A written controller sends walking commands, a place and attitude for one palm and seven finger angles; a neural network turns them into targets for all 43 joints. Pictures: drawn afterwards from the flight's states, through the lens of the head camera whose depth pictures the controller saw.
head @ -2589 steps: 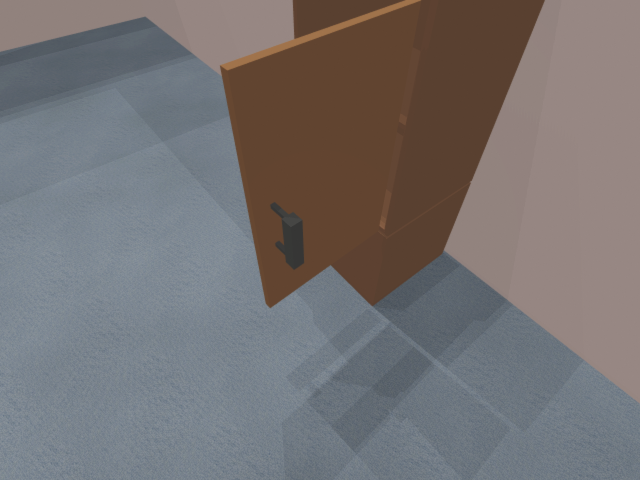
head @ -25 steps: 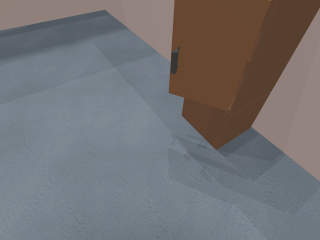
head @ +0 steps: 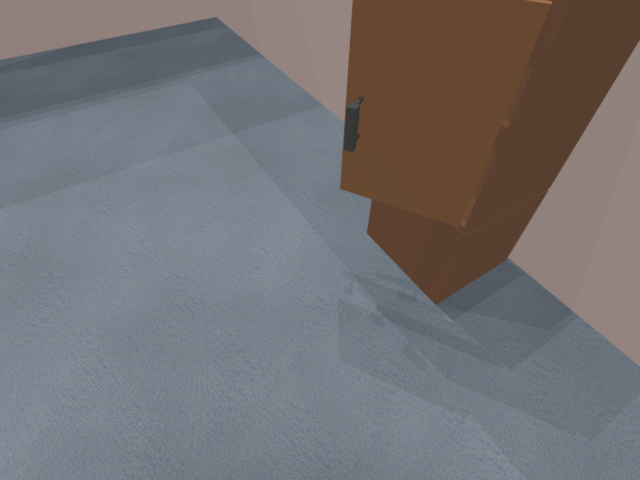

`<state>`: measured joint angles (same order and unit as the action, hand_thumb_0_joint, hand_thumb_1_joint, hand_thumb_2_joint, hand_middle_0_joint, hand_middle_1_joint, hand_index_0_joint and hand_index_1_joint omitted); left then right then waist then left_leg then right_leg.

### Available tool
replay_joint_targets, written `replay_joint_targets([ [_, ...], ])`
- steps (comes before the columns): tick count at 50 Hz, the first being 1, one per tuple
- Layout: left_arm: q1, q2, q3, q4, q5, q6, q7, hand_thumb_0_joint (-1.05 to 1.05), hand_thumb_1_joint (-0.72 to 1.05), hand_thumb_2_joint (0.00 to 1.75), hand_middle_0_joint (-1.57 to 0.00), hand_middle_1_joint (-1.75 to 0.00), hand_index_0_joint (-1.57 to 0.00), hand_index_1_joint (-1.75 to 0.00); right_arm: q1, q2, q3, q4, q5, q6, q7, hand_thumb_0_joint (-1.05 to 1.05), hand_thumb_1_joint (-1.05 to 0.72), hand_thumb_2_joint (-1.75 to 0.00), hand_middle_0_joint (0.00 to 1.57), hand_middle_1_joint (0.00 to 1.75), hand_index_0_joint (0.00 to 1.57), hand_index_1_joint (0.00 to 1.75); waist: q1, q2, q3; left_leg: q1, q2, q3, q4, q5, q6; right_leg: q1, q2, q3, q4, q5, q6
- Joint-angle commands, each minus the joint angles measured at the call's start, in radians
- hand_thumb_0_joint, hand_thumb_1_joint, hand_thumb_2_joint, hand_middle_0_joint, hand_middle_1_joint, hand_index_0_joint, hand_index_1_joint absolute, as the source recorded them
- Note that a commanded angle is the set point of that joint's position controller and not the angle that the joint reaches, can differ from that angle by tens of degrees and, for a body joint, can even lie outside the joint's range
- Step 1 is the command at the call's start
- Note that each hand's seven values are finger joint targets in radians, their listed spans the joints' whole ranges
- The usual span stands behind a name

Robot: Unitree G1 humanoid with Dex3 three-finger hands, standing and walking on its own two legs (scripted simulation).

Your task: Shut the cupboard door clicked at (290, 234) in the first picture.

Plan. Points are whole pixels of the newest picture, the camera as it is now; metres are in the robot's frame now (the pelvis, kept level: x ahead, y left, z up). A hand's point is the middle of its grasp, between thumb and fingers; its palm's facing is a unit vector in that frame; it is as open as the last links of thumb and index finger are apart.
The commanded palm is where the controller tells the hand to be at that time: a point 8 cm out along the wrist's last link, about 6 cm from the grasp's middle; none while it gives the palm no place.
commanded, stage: walk to a spot facing it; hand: left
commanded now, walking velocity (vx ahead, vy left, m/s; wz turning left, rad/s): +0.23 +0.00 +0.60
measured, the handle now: (354, 123) +0.96 -0.04 -0.09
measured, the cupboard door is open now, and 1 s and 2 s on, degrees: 32 32 32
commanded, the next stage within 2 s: turn to face it in 0.32 s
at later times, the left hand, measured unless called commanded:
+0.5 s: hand out of the picture +0.07 +0.25 -0.19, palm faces +0.26 -0.94 -0.23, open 7.4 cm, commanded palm none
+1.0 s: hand (165, 444) +0.20 +0.26 -0.20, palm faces +0.13 -0.97 -0.19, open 7.3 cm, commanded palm none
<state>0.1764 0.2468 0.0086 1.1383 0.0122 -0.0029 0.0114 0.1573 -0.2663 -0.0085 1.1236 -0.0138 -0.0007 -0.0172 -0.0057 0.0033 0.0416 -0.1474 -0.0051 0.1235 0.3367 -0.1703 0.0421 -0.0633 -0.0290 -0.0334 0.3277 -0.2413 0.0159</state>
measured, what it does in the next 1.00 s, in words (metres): walks ahead: left foot, then right foot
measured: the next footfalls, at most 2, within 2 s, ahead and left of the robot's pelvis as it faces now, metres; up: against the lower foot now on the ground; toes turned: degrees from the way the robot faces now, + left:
left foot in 0.32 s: +0.12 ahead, +0.14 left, +0.00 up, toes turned +18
right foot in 0.68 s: +0.28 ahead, -0.05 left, +0.00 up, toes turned +9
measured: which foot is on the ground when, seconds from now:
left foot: down 0.00-0.14, up 0.16-0.30, down 0.32-0.70, up 0.72-0.96, down 0.98-1.00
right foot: down 0.00-0.34, up 0.36-0.66, down 0.68-0.98, up 1.00-1.00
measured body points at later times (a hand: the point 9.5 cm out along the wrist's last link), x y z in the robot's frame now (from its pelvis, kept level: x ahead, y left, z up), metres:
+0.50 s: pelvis +0.09 +0.05 -0.02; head +0.13 +0.06 +0.43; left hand +0.06 +0.30 -0.17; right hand +0.15 -0.19 -0.17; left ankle +0.08 +0.13 -0.75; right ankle +0.10 -0.10 -0.68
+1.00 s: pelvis +0.18 +0.07 -0.02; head +0.23 +0.08 +0.43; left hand +0.20 +0.31 -0.18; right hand +0.30 -0.18 -0.15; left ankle +0.18 +0.19 -0.75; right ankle +0.24 -0.05 -0.74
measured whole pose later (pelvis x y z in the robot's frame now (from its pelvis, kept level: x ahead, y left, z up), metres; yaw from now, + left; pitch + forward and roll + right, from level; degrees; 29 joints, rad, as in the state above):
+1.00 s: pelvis +0.18 +0.07 -0.02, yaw +2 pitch +1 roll -1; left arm 0.23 0.18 0.09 0.98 0.02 0.06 0.00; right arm 0.13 -0.20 -0.04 0.91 -0.01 0.01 -0.05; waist 0.03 -0.02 0.09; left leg -0.29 0.04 0.03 0.57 -0.29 -0.01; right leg -0.40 0.07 0.10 0.62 -0.28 0.00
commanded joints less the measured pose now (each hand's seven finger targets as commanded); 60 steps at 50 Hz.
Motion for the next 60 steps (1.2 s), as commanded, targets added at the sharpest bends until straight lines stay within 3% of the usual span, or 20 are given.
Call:
replay_joint_targets([
  [1, 0.065, 0.102, 0.020, -0.026, 0.001, -0.007, 0.015, 0.00, 0.90, 0.90, -0.20, -0.30, -0.20, -0.30, 0.046, -0.082, -0.012, -0.033, -0.002, -0.006, -0.001, 0.00, -0.90, -0.90, 0.20, 0.30, 0.20, 0.30, -0.002, 0.002, -0.038, 0.031, 0.115, -0.156, -0.020, 0.093, -0.016, -0.055, -0.099, 0.052, -0.029, 0.077, -0.028],
  [6, 0.132, 0.160, 0.056, -0.054, 0.012, 0.006, 0.011, 0.00, 0.90, 0.90, -0.20, -0.30, -0.20, -0.30, 0.032, -0.049, -0.018, -0.094, -0.008, 0.009, 0.011, 0.00, -0.90, -0.90, 0.20, 0.30, 0.20, 0.30, 0.034, -0.175, 0.048, -0.270, 0.016, -0.061, 0.233, -0.140, -0.034, 0.028, -0.232, 0.149, -0.084, -0.166, -0.113],
  [9, 0.182, 0.154, 0.079, -0.089, 0.022, -0.011, 0.015, 0.00, 0.90, 0.90, -0.20, -0.30, -0.20, -0.30, -0.033, -0.052, -0.040, -0.169, -0.008, 0.007, 0.014, 0.00, -0.90, -0.90, 0.20, 0.30, 0.20, 0.30, 0.060, -0.164, 0.098, -0.489, 0.066, -0.084, 0.576, -0.361, -0.041, 0.116, -0.395, 0.216, -0.072, 0.109, -0.234],
  [12, 0.131, 0.169, 0.099, -0.129, 0.028, -0.022, 0.015, 0.00, 0.90, 0.90, -0.20, -0.30, -0.20, -0.30, -0.017, -0.029, -0.042, -0.216, 0.000, 0.003, 0.031, 0.00, -0.90, -0.90, 0.20, 0.30, 0.20, 0.30, 0.021, -0.126, 0.095, -0.454, 0.111, -0.078, 0.459, -0.345, -0.038, 0.109, -0.376, 0.053, 0.014, 0.202, -0.170],
  [15, 0.092, 0.160, 0.099, -0.168, 0.009, -0.019, 0.001, 0.00, 0.90, 0.90, -0.20, -0.30, -0.20, -0.30, 0.253, -0.066, -0.056, -0.156, -0.015, -0.005, 0.038, 0.00, -0.90, -0.90, 0.20, 0.30, 0.20, 0.30, -0.104, 0.016, -0.017, 0.050, 0.030, 0.000, 0.177, -0.086, -0.010, -0.175, -0.237, -0.159, 0.368, 0.222, -0.050],
  [16, 0.104, 0.087, 0.089, -0.206, 0.000, -0.014, -0.014, 0.00, 0.90, 0.90, -0.20, -0.30, -0.20, -0.30, 0.370, -0.184, -0.089, -0.133, -0.029, -0.011, 0.030, 0.00, -0.90, -0.90, 0.20, 0.30, 0.20, 0.30, -0.136, 0.343, -0.065, 0.202, 0.260, -0.435, 0.052, -0.046, 0.102, -0.440, -0.071, -0.212, 0.704, -0.119, 0.035],
  [17, 0.005, 0.084, 0.077, -0.272, 0.003, -0.016, -0.012, 0.00, 0.90, 0.90, -0.20, -0.30, -0.20, -0.30, 0.441, -0.231, -0.098, -0.118, -0.025, -0.009, 0.015, 0.00, -0.90, -0.90, 0.20, 0.30, 0.20, 0.30, -0.166, 0.343, -0.068, 0.194, 0.410, -0.704, -0.079, -0.047, 0.204, -0.585, -0.022, -0.071, 0.885, -0.405, 0.026],
  [18, -0.052, 0.076, 0.082, -0.282, 0.010, -0.013, -0.004, 0.00, 0.90, 0.90, -0.20, -0.30, -0.20, -0.30, 0.400, -0.219, -0.096, -0.123, -0.020, -0.007, 0.010, 0.00, -0.90, -0.90, 0.20, 0.30, 0.20, 0.30, -0.139, 0.155, -0.010, 0.063, 0.402, -0.674, -0.098, -0.204, 0.197, -0.596, -0.060, 0.014, 0.938, -0.353, 0.003],
  [22, 0.048, 0.026, 0.078, -0.218, 0.018, -0.007, -0.017, 0.00, 0.90, 0.90, -0.20, -0.30, -0.20, -0.30, 0.193, -0.093, -0.057, -0.178, -0.018, -0.036, -0.014, 0.00, -0.90, -0.90, 0.20, 0.30, 0.20, 0.30, -0.017, 0.068, 0.012, -0.105, 0.270, -0.444, -0.112, -0.119, 0.133, -0.524, -0.092, 0.044, 0.825, -0.109, 0.022],
  [27, 0.109, -0.049, 0.038, -0.156, 0.012, 0.007, 0.001, 0.00, 0.90, 0.90, -0.20, -0.30, -0.20, -0.30, 0.174, -0.030, -0.035, -0.123, -0.011, -0.037, -0.028, 0.00, -0.90, -0.90, 0.20, 0.30, 0.20, 0.30, 0.011, 0.067, -0.060, -0.040, 0.233, -0.218, -0.045, 0.224, 0.129, -0.343, -0.049, 0.015, 0.469, -0.047, 0.015],
  [32, 0.165, -0.012, 0.059, -0.139, 0.015, 0.013, -0.002, 0.00, 0.90, 0.90, -0.20, -0.30, -0.20, -0.30, 0.120, -0.035, -0.049, -0.114, -0.002, -0.005, -0.025, 0.00, -0.90, -0.90, 0.20, 0.30, 0.20, 0.30, 0.045, 0.059, 0.026, -0.124, 0.211, -0.093, 0.093, 0.088, 0.050, -0.153, 0.010, 0.005, 0.212, 0.134, -0.002],
  [35, 0.188, 0.130, 0.083, -0.150, 0.021, 0.005, 0.001, 0.00, 0.90, 0.90, -0.20, -0.30, -0.20, -0.30, 0.165, 0.027, -0.054, -0.144, 0.008, 0.014, -0.013, 0.00, -0.90, -0.90, 0.20, 0.30, 0.20, 0.30, 0.019, -0.215, 0.033, -0.241, -0.010, 0.034, 0.436, -0.382, -0.051, -0.139, -0.266, 0.416, 0.013, 0.346, -0.174],
  [37, 0.179, 0.109, 0.098, -0.157, 0.019, 0.001, 0.021, 0.00, 0.90, 0.90, -0.20, -0.30, -0.20, -0.30, 0.111, 0.003, -0.055, -0.167, 0.007, 0.024, -0.022, 0.00, -0.90, -0.90, 0.20, 0.30, 0.20, 0.30, 0.043, -0.305, -0.068, -0.318, 0.020, -0.106, 0.693, -0.454, -0.055, -0.057, -0.270, 0.537, -0.049, 0.342, -0.262],
  [41, 0.115, 0.091, 0.115, -0.195, 0.024, 0.014, 0.034, 0.00, 0.90, 0.90, -0.20, -0.30, -0.20, -0.30, 0.044, 0.021, -0.046, -0.207, 0.015, 0.011, -0.025, 0.00, -0.90, -0.90, 0.20, 0.30, 0.20, 0.30, 0.028, -0.100, -0.150, -0.308, 0.052, -0.152, 0.589, -0.378, -0.062, -0.017, -0.217, 0.401, 0.067, 0.533, -0.240],
  [46, 0.037, 0.102, 0.120, -0.226, 0.017, 0.029, 0.011, 0.00, 0.90, 0.90, -0.20, -0.30, -0.20, -0.30, 0.123, 0.021, -0.052, -0.214, 0.014, 0.011, -0.028, 0.00, -0.90, -0.90, 0.20, 0.30, 0.20, 0.30, -0.022, -0.128, -0.123, -0.051, 0.017, -0.106, 0.188, -0.131, -0.069, -0.232, -0.107, 0.367, 0.101, 0.332, -0.141],
  [47, 0.007, 0.084, 0.116, -0.247, 0.010, 0.033, 0.006, 0.00, 0.90, 0.90, -0.20, -0.30, -0.20, -0.30, 0.167, -0.014, -0.057, -0.206, 0.012, 0.000, -0.032, 0.00, -0.90, -0.90, 0.20, 0.30, 0.20, 0.30, -0.049, -0.069, -0.132, 0.072, 0.069, -0.130, 0.066, -0.079, -0.059, -0.333, -0.061, 0.324, 0.148, 0.227, -0.099],
  [49, -0.013, 0.026, 0.101, -0.301, 0.005, 0.035, -0.015, 0.00, 0.90, 0.90, -0.20, -0.30, -0.20, -0.30, 0.150, -0.159, -0.083, -0.248, -0.015, -0.002, -0.039, 0.00, -0.90, -0.90, 0.20, 0.30, 0.20, 0.30, -0.052, 0.303, -0.059, 0.060, 0.468, -0.484, -0.106, 0.009, 0.120, -0.541, 0.101, 0.064, 0.516, -0.306, 0.006],
  [51, -0.038, 0.079, 0.116, -0.291, 0.024, 0.044, -0.025, 0.00, 0.90, 0.90, -0.20, -0.30, -0.20, -0.30, 0.089, -0.127, -0.071, -0.263, -0.019, -0.009, -0.038, 0.00, -0.90, -0.90, 0.20, 0.30, 0.20, 0.30, -0.016, 0.157, -0.008, -0.016, 0.433, -0.409, -0.050, 0.237, 0.158, -0.549, 0.046, 0.090, 0.775, -0.277, 0.020],
  [55, -0.017, 0.037, 0.099, -0.292, 0.010, 0.052, -0.047, 0.00, 0.90, 0.90, -0.20, -0.30, -0.20, -0.30, 0.027, -0.122, -0.070, -0.288, -0.024, -0.002, -0.034, 0.00, -0.90, -0.90, 0.20, 0.30, 0.20, 0.30, 0.006, 0.189, -0.036, 0.015, 0.320, -0.119, 0.054, 0.398, 0.094, -0.433, 0.014, 0.008, 0.610, -0.205, 0.030],
  [60, 0.000, 0.049, 0.091, -0.307, 0.011, 0.039, -0.049, 0.00, 0.90, 0.90, -0.20, -0.30, -0.20, -0.30, 0.050, -0.163, -0.087, -0.273, -0.015, 0.010, -0.021, 0.00, -0.90, -0.90, 0.20, 0.30, 0.20, 0.30, 0.006, 0.191, -0.061, 0.003, 0.327, -0.061, 0.164, 0.357, 0.043, -0.249, 0.049, -0.062, 0.311, -0.066, 0.000],
])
